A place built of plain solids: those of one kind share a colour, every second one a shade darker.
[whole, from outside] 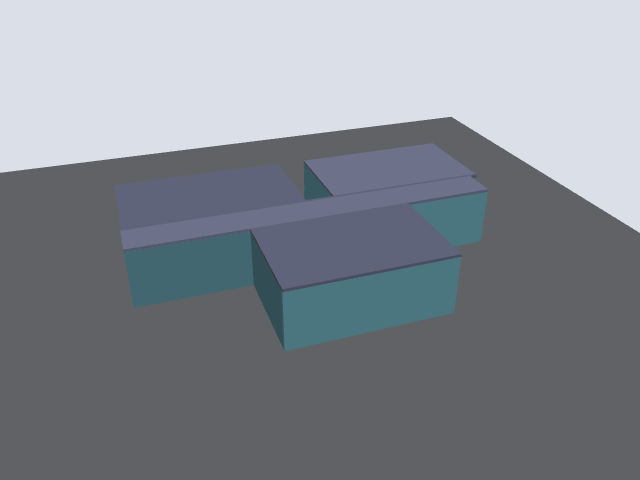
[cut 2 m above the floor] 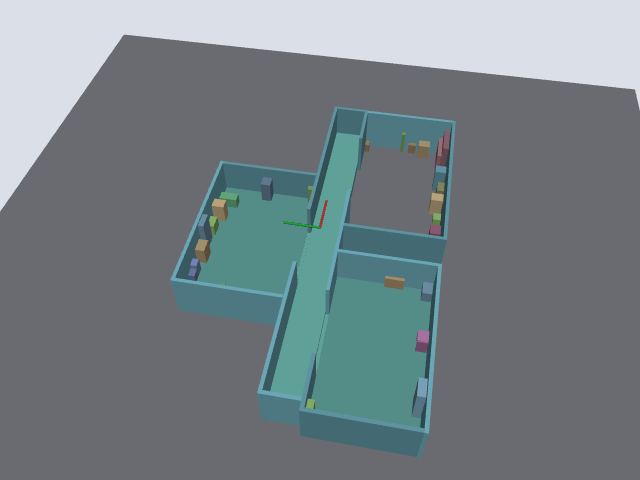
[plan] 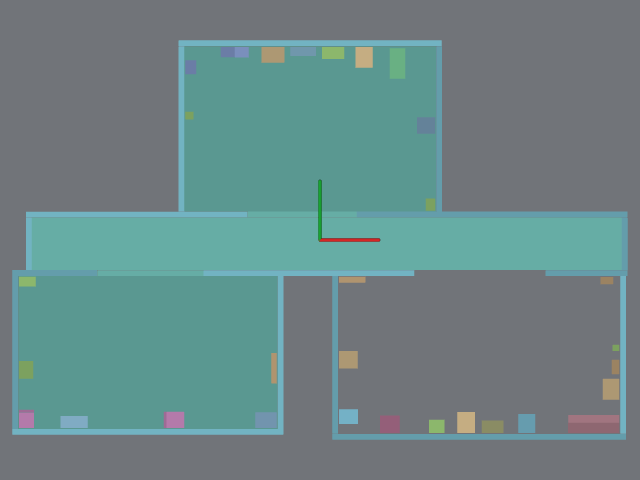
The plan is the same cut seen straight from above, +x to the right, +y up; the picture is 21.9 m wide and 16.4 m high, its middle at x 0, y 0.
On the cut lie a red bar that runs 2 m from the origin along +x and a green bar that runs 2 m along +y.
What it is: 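One storey of an old house, long lived in; a hall and three lower rooms beside it, each open to the hall along a stretch without wall, rail or kerb; a room's floor lies below the hall's by a bare drop, by one riser or not at all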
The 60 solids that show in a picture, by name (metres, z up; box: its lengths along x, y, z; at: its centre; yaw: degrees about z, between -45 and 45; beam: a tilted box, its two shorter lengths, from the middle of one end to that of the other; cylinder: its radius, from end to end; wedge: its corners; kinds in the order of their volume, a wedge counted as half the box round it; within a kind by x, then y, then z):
{
 "floor_1": {"box": [8.87, 5.23, 0.59], "at": [-5.88, -3.84, 0.24]},
 "floor_2": {"box": [3.64, 0.2, 0.59], "at": [-5.8, -1.13, 0.24]},
 "floor_3": {"box": [3.74, 0.2, 0.77], "at": [-0.61, 0.87, 0.34]},
 "floor_4": {"box": [8.6, 5.65, 0.77], "at": [-0.34, 3.8, 0.34]},
 "floor_5": {"box": [20.16, 1.8, 0.77], "at": [0.23, -0.13, 0.34]},
 "wall_1": {"box": [0.2, 5.23, 3.4], "at": [-10.41, -3.84, 1.65]},
 "wall_2": {"box": [0.2, 1.8, 3.4], "at": [-9.95, -0.13, 1.65]},
 "wall_3": {"box": [2.9, 0.2, 3.4], "at": [-9.06, -1.13, 1.65]},
 "wall_4": {"box": [7.57, 0.2, 3.4], "at": [-6.26, 0.87, 1.65]},
 "wall_5": {"box": [9.27, 0.2, 3.4], "at": [-5.88, -6.56, 1.65]},
 "wall_6": {"box": [0.2, 5.65, 3.4], "at": [-4.74, 3.8, 1.65]},
 "wall_7": {"box": [0.2, 5.23, 3.4], "at": [-1.35, -3.84, 1.65]},
 "wall_8": {"box": [7.2, 0.2, 3.4], "at": [-0.38, -1.13, 1.65]},
 "wall_9": {"box": [9.0, 0.2, 3.4], "at": [-0.34, 6.72, 1.65]},
 "wall_10": {"box": [0.2, 5.4, 3.4], "at": [0.52, -3.93, 1.65]},
 "wall_11": {"box": [0.2, 5.65, 3.4], "at": [4.07, 3.8, 1.65]},
 "wall_12": {"box": [10.04, 0.2, 3.4], "at": [5.44, -6.72, 1.65]},
 "wall_13": {"box": [9.26, 0.2, 3.4], "at": [5.88, 0.87, 1.65]},
 "wall_14": {"box": [2.81, 0.2, 3.4], "at": [9.11, -1.13, 1.65]},
 "wall_15": {"box": [0.2, 5.4, 3.4], "at": [10.36, -3.93, 1.65]},
 "wall_16": {"box": [0.2, 1.8, 3.4], "at": [10.41, -0.13, 1.65]},
 "roof_1": {"box": [9.27, 5.43, 0.16], "at": [-5.88, -3.94, 3.43]},
 "roof_2": {"box": [9.0, 5.85, 0.16], "at": [-0.34, 3.9, 3.43]},
 "roof_3": {"box": [21.03, 0.2, 0.16], "at": [0.0, -1.13, 3.43]},
 "roof_4": {"box": [20.56, 2.0, 0.16], "at": [0.23, -0.03, 3.43]},
 "roof_5": {"box": [10.04, 5.6, 0.16], "at": [5.44, -4.03, 3.43]},
 "washing_machine_1": {"box": [0.79, 0.54, 1.07], "at": [-1.61, 6.33, 1.26]},
 "washing_machine_2": {"box": [0.65, 0.6, 1.25], "at": [0.97, -4.09, 0.57]},
 "washing_machine_3": {"box": [0.59, 0.71, 1.22], "at": [1.5, 6.24, 1.33]},
 "washing_machine_4": {"box": [0.61, 0.72, 1.29], "at": [5.0, -6.23, 0.59]},
 "washing_machine_5": {"box": [0.57, 0.72, 1.04], "at": [9.94, -5.1, 0.47]},
 "kitchen_run_1": {"box": [1.75, 0.35, 2.11], "at": [9.35, -6.42, 1.0]},
 "kitchen_run_2": {"box": [1.75, 0.26, 1.45], "at": [9.35, -6.11, 0.68]},
 "tall_odds_1": {"box": [0.49, 0.61, 0.95], "at": [-10.04, -4.44, 1.01]},
 "tall_odds_2": {"box": [0.57, 0.33, 1.82], "at": [-10.0, -1.42, 1.45]},
 "tall_odds_3": {"box": [0.29, 0.27, 1.67], "at": [-4.46, 4.25, 1.56]},
 "tall_odds_4": {"box": [0.77, 0.41, 0.76], "at": [0.45, 6.39, 1.1]},
 "tall_odds_5": {"box": [0.32, 0.42, 1.12], "at": [3.77, 1.21, 1.28]},
 "tall_odds_6": {"box": [0.53, 0.45, 0.67], "at": [3.99, -6.37, 0.28]},
 "tall_odds_7": {"box": [0.24, 0.22, 1.53], "at": [10.11, -3.69, 0.72]},
 "metal_shelving_1": {"box": [0.93, 0.42, 2.15], "at": [-8.4, -6.22, 1.61]},
 "metal_shelving_2": {"box": [0.88, 0.31, 1.96], "at": [-0.58, 6.44, 1.7]},
 "fridge_1": {"box": [0.65, 0.51, 1.26], "at": [0.97, -6.04, 0.58]},
 "fridge_2": {"box": [0.58, 0.65, 1.64], "at": [7.07, -6.27, 0.77]},
 "carton_stack_1": {"box": [0.74, 0.54, 0.73], "at": [-1.85, -6.16, 0.91]},
 "carton_stack_2": {"box": [0.63, 0.57, 1.34], "at": [3.62, 3.91, 1.39]},
 "cooker_1": {"box": [0.68, 0.6, 1.28], "at": [2.39, -6.29, 0.59]},
 "radiator_1": {"box": [0.19, 1.04, 0.77], "at": [-1.57, -4.38, 0.92]},
 "radiator_2": {"box": [0.91, 0.2, 0.73], "at": [1.1, -1.36, 0.32]},
 "radiator_3": {"box": [0.45, 0.26, 0.65], "at": [9.8, -1.39, 0.28]},
 "radiator_4": {"box": [0.26, 0.5, 0.74], "at": [10.1, -4.34, 0.32]},
 "crate_stack_1": {"box": [0.38, 0.48, 0.88], "at": [-4.42, 5.9, 1.16]},
 "crate_stack_2": {"box": [0.48, 0.36, 0.59], "at": [-3.15, 6.42, 1.02]},
 "crate_stack_3": {"box": [0.48, 0.36, 0.86], "at": [-2.67, 6.42, 1.15]},
 "pet_corner_1": {"box": [0.74, 0.42, 1.3], "at": [5.9, -6.38, 0.6]},
 "trunk_1": {"box": [0.53, 1.04, 0.67], "at": [2.65, 6.03, 1.06]},
 "desk_1": {"box": [0.51, 0.53, 0.13], "at": [-10.03, -6.16, 1.3]},
 "desk_2": {"box": [0.51, 0.1, 0.83], "at": [-10.03, -5.85, 0.95]},
 "desk_3": {"box": [0.1, 0.56, 0.91], "at": [-5.29, -6.15, 1.0]},
 "desk_4": {"box": [0.6, 0.56, 0.2], "at": [-4.94, -6.15, 1.35]}
}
